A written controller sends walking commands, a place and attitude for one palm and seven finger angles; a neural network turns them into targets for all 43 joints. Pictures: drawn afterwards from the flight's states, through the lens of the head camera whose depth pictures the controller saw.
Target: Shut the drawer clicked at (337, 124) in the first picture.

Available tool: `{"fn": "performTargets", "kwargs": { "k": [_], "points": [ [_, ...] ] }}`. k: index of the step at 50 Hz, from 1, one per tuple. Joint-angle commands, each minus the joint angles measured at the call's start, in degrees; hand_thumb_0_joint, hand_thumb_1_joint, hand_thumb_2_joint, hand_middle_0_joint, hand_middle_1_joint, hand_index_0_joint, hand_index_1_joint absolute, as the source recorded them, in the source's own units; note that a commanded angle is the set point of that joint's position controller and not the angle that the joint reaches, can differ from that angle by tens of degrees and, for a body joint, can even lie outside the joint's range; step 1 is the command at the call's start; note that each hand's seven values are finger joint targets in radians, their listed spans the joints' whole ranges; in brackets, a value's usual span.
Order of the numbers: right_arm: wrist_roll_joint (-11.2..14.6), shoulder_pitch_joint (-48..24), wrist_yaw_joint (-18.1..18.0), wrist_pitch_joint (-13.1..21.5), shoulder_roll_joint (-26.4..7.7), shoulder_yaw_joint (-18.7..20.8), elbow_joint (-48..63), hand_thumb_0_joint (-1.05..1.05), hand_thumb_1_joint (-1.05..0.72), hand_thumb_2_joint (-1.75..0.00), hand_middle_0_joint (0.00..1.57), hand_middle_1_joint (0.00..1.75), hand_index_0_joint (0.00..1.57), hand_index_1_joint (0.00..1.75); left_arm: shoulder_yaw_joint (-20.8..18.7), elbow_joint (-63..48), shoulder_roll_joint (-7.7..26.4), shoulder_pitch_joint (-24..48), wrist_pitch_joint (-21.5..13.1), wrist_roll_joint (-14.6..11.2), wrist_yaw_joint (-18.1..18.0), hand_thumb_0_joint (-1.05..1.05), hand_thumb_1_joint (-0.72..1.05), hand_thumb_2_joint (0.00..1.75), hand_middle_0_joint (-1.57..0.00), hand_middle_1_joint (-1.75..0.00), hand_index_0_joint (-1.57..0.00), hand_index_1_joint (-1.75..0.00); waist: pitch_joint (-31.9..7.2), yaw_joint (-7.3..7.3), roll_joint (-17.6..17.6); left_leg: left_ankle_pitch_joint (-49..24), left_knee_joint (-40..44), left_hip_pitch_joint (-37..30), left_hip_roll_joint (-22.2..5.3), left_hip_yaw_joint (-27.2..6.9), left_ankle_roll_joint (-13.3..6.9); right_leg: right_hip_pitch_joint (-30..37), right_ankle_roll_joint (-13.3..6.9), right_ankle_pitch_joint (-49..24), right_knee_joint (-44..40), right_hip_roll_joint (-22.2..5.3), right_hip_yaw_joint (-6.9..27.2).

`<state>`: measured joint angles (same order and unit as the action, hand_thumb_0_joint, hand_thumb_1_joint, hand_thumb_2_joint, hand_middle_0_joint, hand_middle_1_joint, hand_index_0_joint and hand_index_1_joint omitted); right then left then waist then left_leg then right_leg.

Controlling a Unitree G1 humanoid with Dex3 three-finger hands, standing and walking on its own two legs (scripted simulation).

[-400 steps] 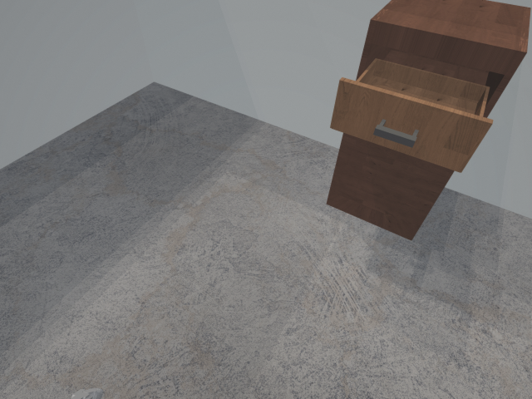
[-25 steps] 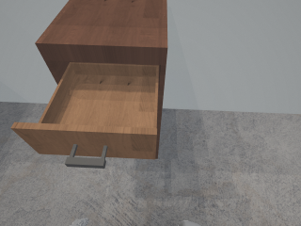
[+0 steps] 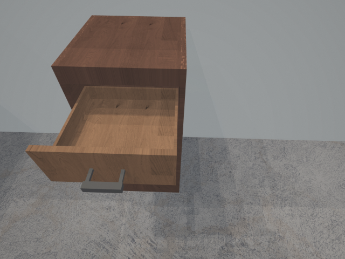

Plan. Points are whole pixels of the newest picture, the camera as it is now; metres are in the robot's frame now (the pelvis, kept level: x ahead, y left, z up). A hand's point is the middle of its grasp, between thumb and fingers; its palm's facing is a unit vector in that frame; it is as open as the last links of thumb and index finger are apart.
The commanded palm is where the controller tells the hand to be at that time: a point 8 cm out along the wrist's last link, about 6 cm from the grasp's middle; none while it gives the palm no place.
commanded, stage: come to a stop and stand still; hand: left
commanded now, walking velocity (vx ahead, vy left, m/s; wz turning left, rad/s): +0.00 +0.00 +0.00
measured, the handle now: (104, 180) +0.32 +0.21 -0.04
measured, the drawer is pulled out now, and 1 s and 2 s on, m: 0.29 0.28 0.28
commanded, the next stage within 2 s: look again from close up in 0.04 s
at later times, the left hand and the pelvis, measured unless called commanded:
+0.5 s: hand out of the picture +0.02 +0.20 -0.18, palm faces +0.04 -0.98 -0.21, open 7.3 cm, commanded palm none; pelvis +0.01 +0.02 -0.01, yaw +1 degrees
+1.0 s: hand (94, 230) +0.19 +0.20 -0.04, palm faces +0.23 -0.97 -0.01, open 7.0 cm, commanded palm +0.11 +0.24 -0.05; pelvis +0.02 +0.02 -0.03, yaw +3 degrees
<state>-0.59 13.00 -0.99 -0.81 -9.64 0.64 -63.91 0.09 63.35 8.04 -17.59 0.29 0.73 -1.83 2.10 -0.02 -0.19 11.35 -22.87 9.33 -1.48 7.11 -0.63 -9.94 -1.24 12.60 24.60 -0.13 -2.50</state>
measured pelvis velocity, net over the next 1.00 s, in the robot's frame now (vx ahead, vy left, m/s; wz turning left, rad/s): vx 0.02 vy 0.02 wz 0.05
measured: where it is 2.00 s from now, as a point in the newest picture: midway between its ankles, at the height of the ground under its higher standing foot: outside the picture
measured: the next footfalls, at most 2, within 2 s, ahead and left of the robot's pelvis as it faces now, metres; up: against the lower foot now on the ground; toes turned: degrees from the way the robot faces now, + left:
none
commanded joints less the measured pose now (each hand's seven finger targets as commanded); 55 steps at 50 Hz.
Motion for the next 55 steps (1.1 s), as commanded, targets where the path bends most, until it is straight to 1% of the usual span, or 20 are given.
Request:
{"fn": "performTargets", "kwargs": {
  "k": [1,6,7,8,9,10,16,36,37,38,39,40,41,43,44,47,49,51,52,55],
  "points": [
    [-0.17,4.47,-0.08,0.3,-3.58,0.36,-0.05,0.0,-0.9,-0.9,0.2,0.3,0.2,0.3,-0.85,-1.53,5.74,-2.74,-1.18,0.11,-0.62,0.0,0.9,0.9,-0.2,-0.3,-0.2,-0.3,4.69,-0.58,0.14,5.55,5.88,-0.15,-4.25,-6.93,-0.17,-8.22,-0.39,9.16,-10.28,-6.11,8.36],
    [-0.2,7.39,-0.31,0.71,-2.5,0.14,-1.33,0.0,-0.9,-0.9,0.2,0.3,0.2,0.3,-0.85,-0.77,4.48,-4.33,-1.37,0.03,-0.72,0.0,0.9,0.9,-0.2,-0.3,-0.2,-0.3,4.13,-0.47,-0.21,4.83,6.36,1.13,-4.41,-7.37,-0.31,-6.69,-0.66,5.98,-8.8,-5.78,7.59],
    [-0.12,1.37,0.39,2.21,-4.93,-0.12,3.02,0.0,-0.9,-0.9,0.2,0.3,0.2,0.3,-0.02,0.22,6.15,-6.39,-2.88,1.12,-2.44,0.0,0.9,0.9,-0.2,-0.3,-0.2,-0.3,5.79,1.71,0.5,-0.03,-5.55,7.23,-5.6,-5.16,1.22,-5.31,-0.09,-9.97,-5.99,-8.51,7.19],
    [-0.11,5.12,0.63,1.36,-2.25,-0.06,4.52,0.0,-0.9,-0.9,0.2,0.3,0.2,0.3,-0.57,-2.33,8.6,-4.2,-3.06,0.29,-1.86,0.0,0.9,0.9,-0.2,-0.3,-0.2,-0.3,0.21,-1.32,1.66,7.88,-6.28,3.99,-2.53,-6.17,1.0,-6.96,-2.19,9.5,-8.97,-10.73,11.58],
    [-0.44,8.55,0.75,1.33,-2.72,0.07,3.84,0.0,-0.9,-0.9,0.2,0.3,0.2,0.3,-0.8,-3.55,8.5,-1.81,-3.04,0.25,-1.48,0.0,0.9,0.9,-0.2,-0.3,-0.2,-0.3,-0.52,-2.81,1.82,7.68,-7.43,3.37,-2.21,-5.78,0.48,-10.34,-3.32,18.0,-8.49,-10.06,10.77],
    [-0.78,10.51,0.7,1.65,-2.11,-0.02,3.73,0.0,-0.9,-0.9,0.2,0.3,0.2,0.3,-1.06,-4.5,8.35,-0.65,-3.02,0.22,-1.13,0.0,0.9,0.9,-0.2,-0.3,-0.2,-0.3,-2.27,-3.11,-2.76,5.3,-6.26,1.08,-2.19,-5.65,0.23,-11.09,-3.98,14.83,-6.57,-9.64,9.07],
    [-0.64,10.57,0.1,2.11,-3.03,-0.4,5.01,0.0,-0.9,-0.9,0.2,0.3,0.2,0.3,-0.44,-4.24,4.71,-3.44,-1.81,0.11,-0.55,0.0,0.9,0.9,-0.2,-0.3,-0.2,-0.3,5.15,-0.49,-0.19,12.51,3.07,12.28,-4.43,-10.83,-1.91,-6.91,-2.2,10.8,-0.58,-4.58,5.23],
    [-0.06,6.83,-0.54,3.02,-4.89,-0.49,1.91,0.0,-0.9,-0.9,0.2,0.3,0.2,0.3,-0.2,-2.58,5.05,-4.07,-1.57,-0.09,-0.72,0.0,0.9,0.9,-0.2,-0.3,-0.2,-0.3,1.69,-0.05,-0.77,-9.18,2.09,0.05,-4.96,-7.91,-2.13,-3.0,-0.34,-6.12,-0.73,-5.74,4.59],
    [0.68,2.11,-0.23,2.86,-6.99,-0.09,5.99,0.0,-0.9,-0.9,0.2,0.3,0.2,0.3,-0.28,-0.73,7.43,-6.61,-2.1,0.64,-2.71,0.0,0.9,0.9,-0.2,-0.3,-0.2,-0.3,3.08,1.39,7.57,-14.66,-8.09,5.17,-7.01,-7.5,-0.65,-3.48,0.4,-19.1,-1.98,-7.94,6.12],
    [3.18,3.46,-2.45,11.07,-15.79,1.64,26.22,0.0,-0.9,-0.9,0.2,0.3,0.2,0.3,-7.13,-91.16,18.95,35.13,-13.97,-11.09,-2.2,0.0,0.9,0.9,-0.22,-0.32,-0.22,-0.32,-26.16,-5.86,-5.26,-17.91,-2.13,-10.17,-0.4,-8.89,0.13,-0.12,-0.41,-16.32,4.24,-1.82,0.4],
    [2.64,-1.65,-4.0,16.64,-10.55,-0.05,22.63,0.0,-0.9,-0.9,0.2,0.3,0.2,0.3,-5.39,-77.71,13.99,9.91,-10.93,-6.39,-4.56,0.0,0.9,0.9,-0.24,-0.34,-0.24,-0.34,-25.39,0.19,-15.36,-24.93,-1.09,-14.69,-3.32,-9.6,1.12,-4.1,-1.08,-3.89,8.9,-0.65,-0.05],
    [3.29,-1.41,-3.41,18.73,-8.11,0.82,22.22,0.0,-0.9,-0.9,0.2,0.3,0.2,0.3,2.61,-67.17,1.65,-7.12,-2.64,-7.71,-6.75,0.0,0.9,0.9,-0.26,-0.37,-0.26,-0.37,-15.19,-1.59,-14.47,-21.43,1.48,-6.39,-3.65,-10.65,3.26,-10.59,0.1,5.62,11.15,-0.78,-2.24],
    [3.57,1.14,-2.87,19.67,-9.22,0.67,21.17,0.0,-0.9,-0.9,0.2,0.3,0.2,0.3,6.58,-69.07,-3.51,-5.79,-1.39,-8.97,-5.92,0.0,0.9,0.9,-0.28,-0.39,-0.28,-0.39,-7.25,-2.52,-10.47,-14.22,0.63,-2.02,-2.6,-10.3,2.31,-12.54,0.25,5.55,10.47,-0.76,-2.22],
    [2.08,-0.24,-2.63,21.33,-11.85,2.28,25.82,0.0,-0.9,-0.9,0.2,0.3,0.2,0.3,1.82,-72.29,1.88,-4.39,-5.89,-8.57,-4.68,0.0,0.9,0.9,-0.32,-0.43,-0.32,-0.43,-3.41,-3.72,-3.89,-5.25,-5.45,5.74,-0.68,-10.75,0.97,-14.65,-0.11,2.5,6.7,-0.36,-3.66],
    [1.3,-0.35,-2.13,21.45,-11.79,2.74,27.53,0.0,-0.9,-0.9,0.2,0.3,0.2,0.3,0.76,-68.71,0.63,-10.82,-8.5,-8.97,-2.96,0.0,0.9,0.9,-0.34,-0.45,-0.34,-0.45,-4.21,-2.97,3.63,-6.25,-8.61,8.69,-0.43,-10.84,0.83,-16.0,-0.13,1.06,7.59,0.19,-4.82],
    [1.0,-4.03,0.55,20.03,-10.97,4.34,32.7,0.0,-0.9,-0.9,0.2,0.3,0.2,0.3,1.53,-60.0,-5.28,-27.02,-18.97,-10.83,6.07,0.0,0.9,0.9,-0.4,-0.52,-0.4,-0.52,-5.44,1.24,14.43,-5.95,-17.16,18.74,0.17,-8.29,1.47,-21.95,-0.15,0.1,16.34,1.12,-6.08],
    [0.82,-5.96,1.85,19.55,-11.07,5.11,35.99,0.0,-0.9,-0.9,0.2,0.3,0.2,0.3,-2.39,-63.94,-1.11,-26.13,-27.7,-12.07,11.62,0.0,0.9,0.9,-0.44,-0.56,-0.44,-0.56,-10.55,2.45,11.3,-3.47,-22.79,25.15,1.17,-7.01,1.34,-23.73,-0.56,-1.86,22.35,0.63,-4.36],
    [0.47,-6.01,2.65,19.75,-10.41,5.36,38.51,0.0,-0.9,-0.9,0.2,0.3,0.2,0.3,-6.11,-75.25,4.91,-21.19,-35.52,-11.51,14.16,0.0,0.9,0.9,-0.48,-0.6,-0.48,-0.6,-17.79,3.23,-4.02,-5.13,-26.76,23.68,1.24,-6.25,1.22,-25.66,-1.37,-1.96,27.01,0.33,-2.09],
    [0.18,-6.13,2.87,19.85,-9.78,5.39,39.27,0.0,-0.9,-0.9,0.2,0.3,0.2,0.3,-7.1,-78.21,6.88,-19.62,-38.28,-11.11,14.92,0.0,0.9,0.9,-0.5,-0.62,-0.5,-0.62,-19.59,2.88,-6.97,-5.82,-28.99,24.14,1.02,-6.6,0.86,-28.11,-1.56,-1.37,28.98,0.41,-1.46],
    [0.37,-6.12,2.49,18.58,-9.41,5.3,40.01,0.0,-0.9,-0.9,0.2,0.3,0.2,0.3,-10.78,-81.45,9.65,-15.67,-41.66,-11.84,15.57,0.0,0.9,0.9,-0.56,-0.69,-0.56,-0.69,-17.75,0.91,-6.6,0.07,-33.07,29.52,0.67,-7.86,-0.07,-33.88,-1.65,3.32,31.11,0.81,-0.23]
  ]
}}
